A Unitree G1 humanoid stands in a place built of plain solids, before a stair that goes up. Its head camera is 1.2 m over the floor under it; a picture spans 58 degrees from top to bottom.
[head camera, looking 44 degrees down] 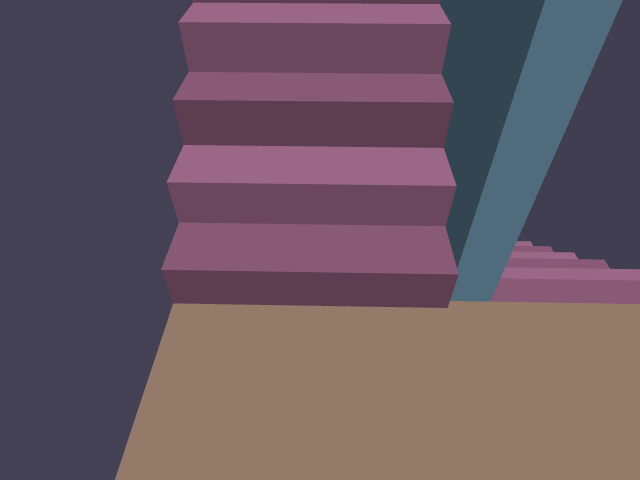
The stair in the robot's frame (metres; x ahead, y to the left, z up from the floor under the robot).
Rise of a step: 0.17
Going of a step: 0.23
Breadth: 0.95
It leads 1 degrees to the right of straight ahead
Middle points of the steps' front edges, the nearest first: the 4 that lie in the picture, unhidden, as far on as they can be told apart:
0.92 0.03 0.18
1.14 0.03 0.35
1.37 0.02 0.53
1.60 0.02 0.70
